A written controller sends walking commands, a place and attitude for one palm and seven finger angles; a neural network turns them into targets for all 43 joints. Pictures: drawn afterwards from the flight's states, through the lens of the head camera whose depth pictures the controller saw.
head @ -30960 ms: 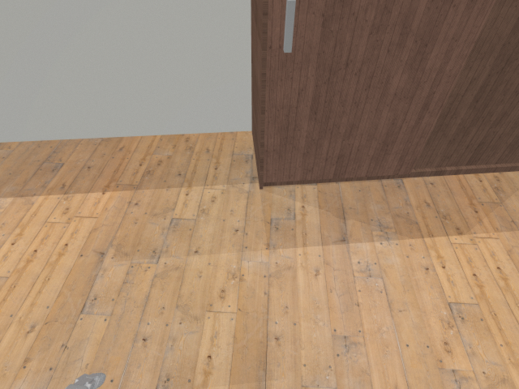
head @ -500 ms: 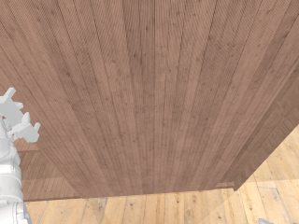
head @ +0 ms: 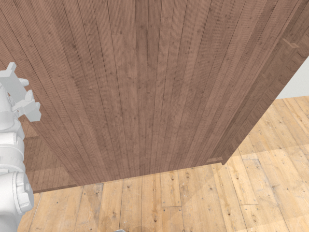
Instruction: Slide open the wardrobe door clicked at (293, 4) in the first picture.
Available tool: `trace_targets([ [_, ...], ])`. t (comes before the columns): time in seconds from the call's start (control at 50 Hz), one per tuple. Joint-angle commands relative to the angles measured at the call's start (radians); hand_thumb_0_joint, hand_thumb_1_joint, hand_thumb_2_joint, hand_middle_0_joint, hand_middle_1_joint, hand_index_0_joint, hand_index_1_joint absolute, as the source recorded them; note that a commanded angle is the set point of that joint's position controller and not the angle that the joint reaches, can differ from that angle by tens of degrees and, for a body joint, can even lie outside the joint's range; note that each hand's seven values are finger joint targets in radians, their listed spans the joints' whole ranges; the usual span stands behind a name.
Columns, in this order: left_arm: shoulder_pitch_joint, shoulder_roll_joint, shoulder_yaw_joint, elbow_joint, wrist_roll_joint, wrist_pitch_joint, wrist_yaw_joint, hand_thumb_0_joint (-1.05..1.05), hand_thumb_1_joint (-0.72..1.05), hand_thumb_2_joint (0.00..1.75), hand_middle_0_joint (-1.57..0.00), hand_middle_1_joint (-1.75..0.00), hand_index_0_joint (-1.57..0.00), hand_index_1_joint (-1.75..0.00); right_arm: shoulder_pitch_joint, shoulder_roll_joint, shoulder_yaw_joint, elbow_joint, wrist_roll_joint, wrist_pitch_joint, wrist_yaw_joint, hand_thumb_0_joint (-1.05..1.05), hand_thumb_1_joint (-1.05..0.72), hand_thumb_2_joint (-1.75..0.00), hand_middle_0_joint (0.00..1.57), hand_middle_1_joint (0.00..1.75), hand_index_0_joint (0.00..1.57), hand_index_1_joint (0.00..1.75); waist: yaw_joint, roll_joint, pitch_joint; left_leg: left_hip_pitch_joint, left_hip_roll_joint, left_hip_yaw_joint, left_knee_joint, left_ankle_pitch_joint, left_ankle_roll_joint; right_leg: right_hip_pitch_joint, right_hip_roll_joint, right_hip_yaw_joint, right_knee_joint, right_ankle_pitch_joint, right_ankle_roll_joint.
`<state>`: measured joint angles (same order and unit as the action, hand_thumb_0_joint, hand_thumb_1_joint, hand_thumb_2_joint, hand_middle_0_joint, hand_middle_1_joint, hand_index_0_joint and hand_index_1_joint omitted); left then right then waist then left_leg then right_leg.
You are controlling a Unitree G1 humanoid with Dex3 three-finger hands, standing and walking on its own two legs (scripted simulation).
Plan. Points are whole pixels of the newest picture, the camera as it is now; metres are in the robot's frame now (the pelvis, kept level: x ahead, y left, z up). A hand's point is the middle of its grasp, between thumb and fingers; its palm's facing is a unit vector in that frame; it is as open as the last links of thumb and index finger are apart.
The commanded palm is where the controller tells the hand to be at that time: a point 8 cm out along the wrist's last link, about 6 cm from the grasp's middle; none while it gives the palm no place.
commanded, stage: stop walking and hold the door there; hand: left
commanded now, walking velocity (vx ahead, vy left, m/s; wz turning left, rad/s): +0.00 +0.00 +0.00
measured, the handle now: (24, 93) +0.47 +0.36 +0.09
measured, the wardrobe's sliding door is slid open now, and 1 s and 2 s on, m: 0.66 0.66 0.66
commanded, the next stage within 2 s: loosen the grip on the handle in 1.66 s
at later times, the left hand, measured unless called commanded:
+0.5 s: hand (29, 101) +0.42 +0.32 +0.10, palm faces +0.46 -0.85 -0.25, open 5.9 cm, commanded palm +0.38 +0.36 +0.06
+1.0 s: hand (31, 105) +0.43 +0.33 +0.08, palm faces +0.32 -0.94 -0.16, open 5.6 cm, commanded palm +0.40 +0.35 +0.06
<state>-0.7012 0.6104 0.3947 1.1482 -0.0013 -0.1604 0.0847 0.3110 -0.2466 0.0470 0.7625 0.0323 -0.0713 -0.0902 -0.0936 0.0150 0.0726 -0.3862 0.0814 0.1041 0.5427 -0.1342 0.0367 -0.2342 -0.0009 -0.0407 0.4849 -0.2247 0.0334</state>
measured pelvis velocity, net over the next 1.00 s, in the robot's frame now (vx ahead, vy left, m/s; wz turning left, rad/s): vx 0.03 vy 0.08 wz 0.09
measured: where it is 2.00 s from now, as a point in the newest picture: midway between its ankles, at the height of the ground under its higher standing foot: outside the picture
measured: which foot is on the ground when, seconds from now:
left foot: down 0.00-0.44, up 0.46-0.72, down 0.74-1.00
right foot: down 0.00-0.74, up 0.76-1.00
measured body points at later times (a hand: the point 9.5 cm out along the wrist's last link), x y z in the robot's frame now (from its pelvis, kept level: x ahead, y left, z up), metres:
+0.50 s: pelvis +0.03 +0.00 +0.00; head +0.03 -0.01 +0.45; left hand +0.40 +0.37 +0.12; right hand +0.06 -0.31 -0.12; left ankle +0.09 +0.10 -0.72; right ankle +0.02 -0.15 -0.73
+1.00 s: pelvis +0.03 +0.08 +0.00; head +0.10 +0.10 +0.44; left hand +0.41 +0.38 +0.09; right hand +0.20 -0.10 -0.12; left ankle +0.08 +0.21 -0.73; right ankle +0.03 -0.01 -0.70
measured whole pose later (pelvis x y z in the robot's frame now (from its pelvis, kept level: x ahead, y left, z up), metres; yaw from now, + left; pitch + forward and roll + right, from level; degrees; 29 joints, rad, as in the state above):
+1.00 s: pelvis +0.03 +0.08 +0.00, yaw +5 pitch +1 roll +0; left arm -0.62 0.33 0.13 0.66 -0.08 -0.13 0.08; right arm 0.16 -0.14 0.07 0.66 0.02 -0.06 -0.06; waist 0.04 -0.04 0.16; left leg -0.38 0.05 0.09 0.56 -0.19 0.01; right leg -0.40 0.00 -0.07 0.85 -0.44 0.03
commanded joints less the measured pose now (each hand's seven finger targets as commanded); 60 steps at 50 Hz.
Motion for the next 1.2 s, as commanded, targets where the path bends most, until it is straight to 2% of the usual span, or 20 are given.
trace_targets([
  [0.0, -0.261, 0.271, 0.019, -0.046, -0.007, -0.036, -0.011, 0.00, 0.90, 0.90, -0.45, -1.40, -0.45, -1.40, 0.010, -0.231, -0.078, -0.086, 0.004, -0.033, -0.032, 0.00, -0.90, -0.90, 0.20, 0.30, 0.20, 0.30, 0.067, 0.105, -0.266, 0.129, 0.124, -0.233, -0.211, -0.279, -0.006, -0.009, -0.040, 0.031, -0.044, -0.187, -0.030],
  [0.1, -0.270, 0.267, 0.008, 0.003, -0.006, -0.030, -0.008, 0.00, 0.90, 0.90, -0.45, -1.40, -0.45, -1.40, 0.019, -0.239, -0.085, -0.071, 0.010, -0.041, -0.033, 0.00, -0.90, -0.90, 0.20, 0.30, 0.20, 0.30, 0.072, 0.161, -0.247, 0.070, 0.123, -0.233, -0.289, -0.411, 0.000, 0.048, -0.020, 0.005, -0.034, -0.180, -0.038],
  [0.18, -0.283, 0.242, -0.023, 0.021, -0.007, -0.023, -0.017, 0.00, 0.90, 0.90, -0.45, -1.40, -0.45, -1.40, 0.042, -0.247, -0.093, -0.060, 0.009, -0.048, -0.034, 0.00, -0.90, -0.90, 0.20, 0.30, 0.20, 0.30, 0.060, 0.105, -0.263, 0.144, 0.098, -0.181, -0.194, -0.210, -0.013, 0.019, -0.052, 0.040, -0.105, -0.153, -0.039],
  [0.34, -0.231, 0.221, -0.042, 0.044, -0.009, -0.017, -0.022, 0.00, 0.90, 0.90, -0.45, -1.40, -0.45, -1.40, 0.051, -0.255, -0.101, -0.052, 0.017, -0.033, -0.031, 0.00, -0.90, -0.90, 0.20, 0.30, 0.20, 0.30, 0.060, 0.085, -0.210, 0.137, 0.087, -0.173, -0.139, -0.129, -0.013, -0.035, -0.080, 0.055, -0.108, -0.134, -0.034],
  [0.42, -0.180, 0.289, 0.002, 0.056, -0.004, -0.010, -0.011, 0.00, 0.90, 0.90, -0.45, -1.40, -0.45, -1.40, 0.064, -0.254, -0.117, -0.052, 0.024, 0.006, -0.025, 0.00, -0.90, -0.90, 0.20, 0.30, 0.20, 0.30, 0.065, -0.116, -0.176, -0.021, -0.010, -0.092, 0.104, -0.159, -0.049, 0.060, -0.328, 0.282, -0.205, -0.007, -0.125],
  [0.48, -0.190, 0.247, -0.003, 0.019, -0.004, 0.000, -0.016, 0.00, 0.90, 0.90, -0.45, -1.40, -0.45, -1.40, 0.013, -0.244, -0.118, -0.068, 0.023, 0.014, -0.017, 0.00, -0.90, -0.90, 0.20, 0.30, 0.20, 0.30, 0.094, -0.202, -0.155, -0.228, -0.005, -0.153, 0.345, -0.325, -0.051, 0.201, -0.433, 0.301, -0.165, 0.296, -0.179],
  [0.6, -0.103, 0.158, -0.032, -0.085, -0.014, -0.007, -0.022, 0.00, 0.90, 0.90, -0.45, -1.40, -0.45, -1.40, -0.020, -0.215, -0.117, -0.081, 0.008, 0.017, -0.010, 0.00, -0.90, -0.90, 0.20, 0.30, 0.20, 0.30, 0.080, -0.330, -0.095, -0.049, -0.014, -0.058, 0.187, -0.247, -0.063, 0.093, -0.377, 0.079, -0.082, 0.492, -0.113],
  [0.68, -0.184, 0.040, -0.106, -0.280, -0.021, -0.047, -0.024, 0.00, 0.90, 0.90, -0.45, -1.40, -0.45, -1.40, -0.055, -0.186, -0.125, -0.091, -0.006, 0.036, -0.020, 0.00, -0.90, -0.90, 0.20, 0.30, 0.20, 0.30, 0.054, -0.244, -0.149, 0.221, -0.056, 0.038, -0.036, 0.034, -0.076, -0.033, -0.290, -0.056, 0.104, 0.377, -0.041],
  [0.7, -0.215, -0.019, -0.147, -0.365, -0.022, -0.071, -0.034, 0.00, 0.90, 0.90, -0.45, -1.40, -0.45, -1.40, -0.060, -0.202, -0.131, -0.108, -0.009, 0.030, -0.026, 0.00, -0.90, -0.90, 0.20, 0.30, 0.20, 0.30, 0.056, -0.075, -0.193, 0.286, 0.020, -0.047, -0.073, 0.178, -0.045, -0.097, -0.200, -0.099, 0.255, 0.218, -0.008],
  [0.72, -0.247, -0.085, -0.208, -0.447, -0.032, -0.093, -0.044, 0.00, 0.90, 0.90, -0.45, -1.40, -0.45, -1.40, -0.059, -0.220, -0.132, -0.131, -0.010, 0.028, -0.027, 0.00, -0.90, -0.90, 0.20, 0.30, 0.20, 0.30, 0.045, 0.171, -0.217, 0.341, 0.192, -0.288, -0.112, 0.427, 0.058, -0.230, -0.079, -0.102, 0.475, -0.192, 0.024],
  [0.74, -0.265, -0.117, -0.226, -0.496, -0.028, -0.109, -0.048, 0.00, 0.90, 0.90, -0.45, -1.40, -0.45, -1.40, -0.036, -0.199, -0.123, -0.149, -0.012, 0.022, -0.015, 0.00, -0.90, -0.90, 0.20, 0.30, 0.20, 0.30, 0.048, 0.194, -0.274, 0.334, 0.264, -0.386, -0.170, 0.497, 0.122, -0.268, -0.053, -0.022, 0.639, -0.410, -0.025],
  [0.76, -0.213, -0.193, -0.287, -0.520, -0.022, -0.110, -0.051, 0.00, 0.90, 0.90, -0.45, -1.40, -0.45, -1.40, -0.065, -0.172, -0.110, -0.153, -0.021, 0.019, -0.008, 0.00, -0.90, -0.90, 0.20, 0.30, 0.20, 0.30, 0.043, 0.165, -0.281, 0.298, 0.280, -0.400, -0.190, 0.359, 0.123, -0.268, -0.078, 0.018, 0.701, -0.385, -0.004],
  [0.78, -0.211, -0.153, -0.252, -0.566, -0.021, -0.106, -0.037, 0.00, 0.90, 0.90, -0.45, -1.40, -0.45, -1.40, -0.074, -0.168, -0.109, -0.150, -0.012, 0.019, -0.010, 0.00, -0.90, -0.90, 0.20, 0.30, 0.20, 0.30, 0.055, 0.104, -0.284, 0.296, 0.279, -0.386, -0.166, 0.317, 0.134, -0.277, -0.095, 0.032, 0.681, -0.343, -0.001],
  [0.82, -0.258, -0.216, -0.316, -0.667, -0.036, -0.087, -0.035, 0.00, 0.90, 0.90, -0.45, -1.40, -0.45, -1.40, -0.071, -0.153, -0.101, -0.146, -0.004, 0.009, -0.015, 0.00, -0.90, -0.90, 0.20, 0.30, 0.20, 0.30, 0.052, 0.046, -0.327, 0.377, 0.248, -0.311, -0.121, 0.343, 0.134, -0.275, -0.080, 0.036, 0.588, -0.259, 0.002],
  [0.9, -0.291, -0.225, -0.334, -0.728, -0.034, -0.049, -0.034, 0.00, 0.90, 0.90, -0.45, -1.40, -0.45, -1.40, -0.083, -0.128, -0.075, -0.163, -0.008, -0.013, -0.003, 0.00, -0.90, -0.90, 0.20, 0.30, 0.20, 0.30, 0.061, 0.188, -0.362, 0.395, 0.246, -0.242, -0.102, 0.374, 0.126, -0.218, -0.053, 0.030, 0.416, -0.212, -0.009],
  [1.0, -0.283, -0.195, -0.308, -0.729, -0.041, -0.022, -0.025, 0.00, 0.90, 0.90, -0.45, -1.40, -0.45, -1.40, -0.108, -0.122, -0.058, -0.184, -0.010, -0.026, 0.010, 0.00, -0.90, -0.90, 0.20, 0.30, 0.20, 0.30, 0.081, 0.171, -0.385, 0.365, 0.258, -0.237, -0.030, 0.387, 0.110, -0.063, -0.025, 0.031, 0.149, -0.154, -0.023],
  [1.04, -0.261, -0.160, -0.276, -0.687, -0.036, -0.021, -0.024, 0.00, 0.90, 0.90, -0.45, -1.40, -0.45, -1.40, -0.100, -0.133, -0.058, -0.184, -0.005, -0.023, 0.009, 0.00, -0.90, -0.90, 0.20, 0.30, 0.20, 0.30, 0.086, 0.077, -0.383, 0.272, 0.203, -0.199, 0.035, 0.292, 0.066, 0.070, -0.039, 0.043, -0.025, 0.026, -0.029],
  [1.1, -0.246, -0.104, -0.231, -0.605, -0.039, -0.013, -0.013, 0.00, 0.90, 0.90, -0.45, -1.40, -0.45, -1.40, -0.088, -0.113, -0.059, -0.184, 0.012, -0.028, -0.002, 0.00, -0.90, -0.90, 0.20, 0.30, 0.20, 0.30, 0.069, -0.233, -0.373, 0.080, 0.007, -0.070, 0.180, -0.113, -0.050, 0.170, -0.241, 0.210, -0.041, 0.442, -0.123],
  [1.12, -0.229, -0.142, -0.269, -0.573, -0.050, -0.005, -0.014, 0.00, 0.90, 0.90, -0.45, -1.40, -0.45, -1.40, -0.111, -0.117, -0.057, -0.183, 0.019, -0.032, -0.006, 0.00, -0.90, -0.90, 0.20, 0.30, 0.20, 0.30, 0.077, -0.269, -0.341, 0.020, -0.027, -0.088, 0.232, -0.242, -0.056, 0.208, -0.262, 0.234, -0.039, 0.558, -0.149],
  [1.18, -0.217, -0.104, -0.208, -0.513, -0.039, -0.013, -0.008, 0.00, 0.90, 0.90, -0.45, -1.40, -0.45, -1.40, -0.110, -0.115, -0.048, -0.165, 0.011, -0.040, -0.021, 0.00, -0.90, -0.90, 0.20, 0.30, 0.20, 0.30, 0.100, -0.184, -0.321, -0.024, -0.026, -0.087, 0.174, -0.292, -0.050, 0.270, -0.261, 0.179, 0.014, 0.699, -0.136],
])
